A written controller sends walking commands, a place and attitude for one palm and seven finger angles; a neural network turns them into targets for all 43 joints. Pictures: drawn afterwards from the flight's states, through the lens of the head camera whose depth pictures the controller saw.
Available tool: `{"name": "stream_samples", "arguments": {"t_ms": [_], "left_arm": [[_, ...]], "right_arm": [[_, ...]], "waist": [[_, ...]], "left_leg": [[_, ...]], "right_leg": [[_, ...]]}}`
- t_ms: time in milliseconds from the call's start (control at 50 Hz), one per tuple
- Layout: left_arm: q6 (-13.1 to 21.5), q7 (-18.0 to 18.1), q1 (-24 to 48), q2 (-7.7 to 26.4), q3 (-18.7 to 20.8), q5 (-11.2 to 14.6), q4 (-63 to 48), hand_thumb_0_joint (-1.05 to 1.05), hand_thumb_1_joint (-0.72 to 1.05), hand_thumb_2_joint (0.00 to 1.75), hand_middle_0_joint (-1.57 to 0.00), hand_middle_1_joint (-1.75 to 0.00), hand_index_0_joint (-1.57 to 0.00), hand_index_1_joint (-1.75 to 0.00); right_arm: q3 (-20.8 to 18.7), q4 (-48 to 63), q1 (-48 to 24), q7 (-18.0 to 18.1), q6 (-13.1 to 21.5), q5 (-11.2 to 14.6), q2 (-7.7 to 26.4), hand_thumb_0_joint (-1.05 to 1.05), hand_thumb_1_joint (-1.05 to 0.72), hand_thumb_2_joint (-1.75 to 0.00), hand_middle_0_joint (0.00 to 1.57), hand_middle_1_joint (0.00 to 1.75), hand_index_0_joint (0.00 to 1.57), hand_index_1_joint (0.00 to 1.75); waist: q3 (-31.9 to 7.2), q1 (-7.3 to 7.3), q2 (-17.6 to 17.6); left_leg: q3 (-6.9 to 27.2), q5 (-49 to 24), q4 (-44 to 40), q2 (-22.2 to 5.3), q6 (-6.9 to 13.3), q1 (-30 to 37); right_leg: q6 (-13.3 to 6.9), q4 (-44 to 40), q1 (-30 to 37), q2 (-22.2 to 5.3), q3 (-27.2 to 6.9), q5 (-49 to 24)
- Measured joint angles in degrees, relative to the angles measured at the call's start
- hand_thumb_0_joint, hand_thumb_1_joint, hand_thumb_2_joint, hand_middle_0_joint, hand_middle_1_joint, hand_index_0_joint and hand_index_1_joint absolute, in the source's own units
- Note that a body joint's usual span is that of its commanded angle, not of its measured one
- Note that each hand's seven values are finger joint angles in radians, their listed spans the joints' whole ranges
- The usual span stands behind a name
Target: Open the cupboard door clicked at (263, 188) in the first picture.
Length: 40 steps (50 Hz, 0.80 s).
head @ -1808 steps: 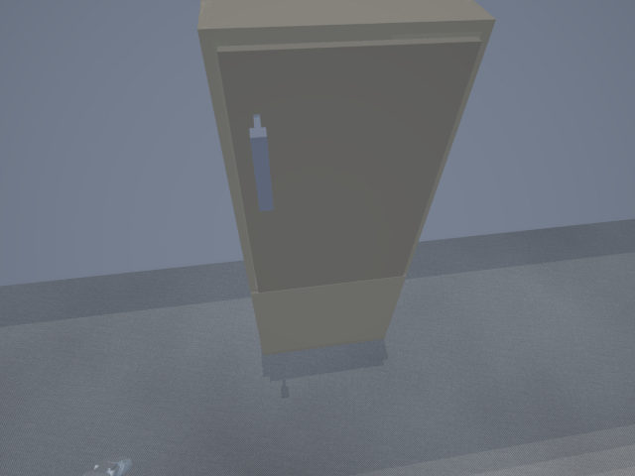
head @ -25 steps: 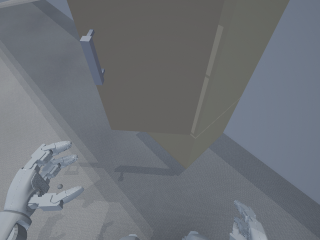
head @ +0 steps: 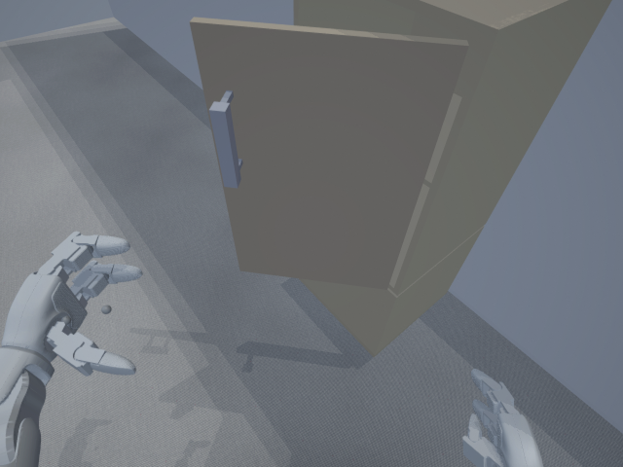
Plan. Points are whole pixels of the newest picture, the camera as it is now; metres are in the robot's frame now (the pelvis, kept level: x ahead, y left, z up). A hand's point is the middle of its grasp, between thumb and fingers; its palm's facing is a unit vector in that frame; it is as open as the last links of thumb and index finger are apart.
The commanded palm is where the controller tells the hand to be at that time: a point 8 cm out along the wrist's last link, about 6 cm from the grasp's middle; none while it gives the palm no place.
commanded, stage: raise the hand with hooked fingers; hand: left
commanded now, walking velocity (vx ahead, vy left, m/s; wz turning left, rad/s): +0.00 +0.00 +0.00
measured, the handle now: (230, 140) +0.58 +0.19 +0.10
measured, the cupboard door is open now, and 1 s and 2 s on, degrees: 43 43 43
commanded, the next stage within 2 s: move the hooked fingers beside the handle in 0.78 s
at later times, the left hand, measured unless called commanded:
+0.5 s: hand (116, 259) +0.31 +0.26 +0.12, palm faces -0.04 -1.00 -0.03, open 14.0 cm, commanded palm +0.28 +0.31 +0.12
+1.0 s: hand (121, 259) +0.31 +0.25 +0.12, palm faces +0.00 -1.00 -0.03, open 14.0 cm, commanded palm +0.29 +0.30 +0.12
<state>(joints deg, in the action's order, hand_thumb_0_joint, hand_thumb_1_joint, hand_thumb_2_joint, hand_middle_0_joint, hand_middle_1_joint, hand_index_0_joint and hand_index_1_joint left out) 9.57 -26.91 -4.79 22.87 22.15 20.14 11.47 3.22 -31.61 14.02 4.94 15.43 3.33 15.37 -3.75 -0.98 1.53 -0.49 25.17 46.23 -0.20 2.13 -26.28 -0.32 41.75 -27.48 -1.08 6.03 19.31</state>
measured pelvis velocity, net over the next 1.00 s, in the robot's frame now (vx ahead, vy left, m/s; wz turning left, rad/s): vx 0.01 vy -0.02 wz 0.00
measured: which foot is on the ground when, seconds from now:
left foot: down 0.00-1.00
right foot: down 0.00-1.00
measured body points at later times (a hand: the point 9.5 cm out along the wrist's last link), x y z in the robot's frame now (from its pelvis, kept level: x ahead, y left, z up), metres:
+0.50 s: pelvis +0.01 -0.01 +0.01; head +0.04 -0.01 +0.46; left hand +0.31 +0.31 +0.12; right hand +0.16 -0.26 -0.06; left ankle -0.02 +0.09 -0.71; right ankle +0.02 -0.12 -0.71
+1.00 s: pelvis +0.01 -0.02 +0.01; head +0.03 -0.03 +0.46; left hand +0.30 +0.31 +0.12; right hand +0.17 -0.27 -0.07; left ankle -0.02 +0.09 -0.71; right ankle +0.02 -0.12 -0.71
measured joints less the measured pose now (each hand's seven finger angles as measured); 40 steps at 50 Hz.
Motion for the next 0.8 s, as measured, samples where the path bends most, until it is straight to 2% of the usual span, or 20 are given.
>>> {"name": "stream_samples", "arguments": {"t_ms": [80, 200, 260, 320, 400, 580, 680, 800], "left_arm": [[-2.74, -1.30, 2.40, 0.46, 0.07, -0.80, 2.39, -0.01, -0.47, 0.32, -0.30, -1.17, -0.30, -1.18], [-1.13, -1.61, 5.97, 1.32, 2.44, -0.65, 3.04, -0.01, -0.49, 0.30, -0.30, -1.19, -0.30, -1.19], [-1.63, -2.74, 9.01, 2.55, 3.41, -0.21, 5.88, -0.01, -0.50, 0.30, -0.31, -1.19, -0.30, -1.20], [-3.83, -4.15, 11.89, 4.04, 3.86, -0.43, 9.64, -0.01, -0.50, 0.30, -0.30, -1.20, -0.30, -1.20], [-5.37, -5.05, 12.11, 4.67, 3.86, -0.61, 11.22, -0.01, -0.50, 0.30, -0.30, -1.20, -0.30, -1.20], [-2.45, -3.59, 9.80, 1.85, 4.57, -0.30, 9.26, -0.01, -0.50, 0.30, -0.30, -1.20, -0.30, -1.20], [-2.26, -2.71, 9.66, 1.74, 4.04, -1.45, 9.20, -0.01, -0.50, 0.30, -0.30, -1.20, -0.30, -1.20], [-1.90, -3.73, 10.07, 1.98, 3.80, -0.74, 9.78, -0.01, -0.50, 0.30, -0.30, -1.20, -0.30, -1.20]], "right_arm": [[0.63, -0.32, -0.19, 0.22, -0.79, -0.23, -0.17, 0.01, -0.90, -0.89, 0.20, 0.30, 0.20, 0.30], [1.02, -1.79, 0.85, 0.56, -1.36, -0.58, -0.51, 0.01, -0.90, -0.89, 0.20, 0.30, 0.20, 0.30], [1.01, -2.53, 1.26, 0.87, -1.94, -0.29, -0.22, 0.01, -0.90, -0.89, 0.20, 0.30, 0.20, 0.30], [0.82, -2.74, 1.42, 1.14, -2.73, 0.03, 0.34, 0.01, -0.90, -0.89, 0.20, 0.30, 0.20, 0.30], [0.11, -2.11, 1.79, 0.79, -3.15, 0.03, 1.06, 0.01, -0.90, -0.89, 0.20, 0.30, 0.20, 0.30], [-0.77, -1.73, 2.30, 0.17, -3.54, -0.33, 1.22, 0.01, -0.90, -0.89, 0.20, 0.30, 0.20, 0.30], [-0.77, -1.74, 1.96, 0.57, -3.65, -0.29, 1.05, 0.01, -0.90, -0.89, 0.20, 0.30, 0.20, 0.30], [-0.30, -2.02, 1.22, 0.99, -3.66, -0.15, 0.62, 0.01, -0.90, -0.89, 0.20, 0.30, 0.20, 0.30]], "waist": [[0.73, -0.47, 0.26], [1.26, -0.72, -0.12], [1.21, -0.49, 0.02], [1.31, -0.09, 0.24], [1.24, 0.58, 0.40], [1.27, 0.50, -0.60], [1.48, 0.36, -0.22], [1.25, 0.22, 0.35]], "left_leg": [[-0.20, -0.64, -1.49, 0.22, 0.11, 0.91], [-0.17, -1.20, -3.55, 0.04, -0.17, 2.85], [-0.06, -1.46, -4.45, 0.05, -0.25, 3.63], [-0.16, -1.87, -5.42, 0.09, -0.28, 4.09], [-0.70, -2.44, -6.69, 0.10, -0.34, 4.31], [-1.15, -2.61, -7.49, -0.35, -0.81, 4.80], [-0.81, -2.77, -7.69, -0.50, -1.02, 5.22], [-0.70, -2.99, -8.11, -0.52, -1.21, 5.85]], "right_leg": [[0.11, -1.18, 0.73, -0.14, -0.21, -0.50], [-0.07, -3.19, 2.64, 0.15, -0.20, -1.03], [-0.13, -4.01, 3.42, 0.19, -0.10, -1.20], [-0.18, -4.73, 3.74, 0.19, -0.20, -1.49], [-0.22, -5.37, 3.47, 0.24, -0.75, -1.88], [-0.69, -5.48, 3.41, 0.73, -1.20, -1.86], [-0.93, -5.82, 3.99, 0.89, -0.86, -1.97], [-1.10, -5.93, 4.51, 0.91, -0.76, -1.96]]}}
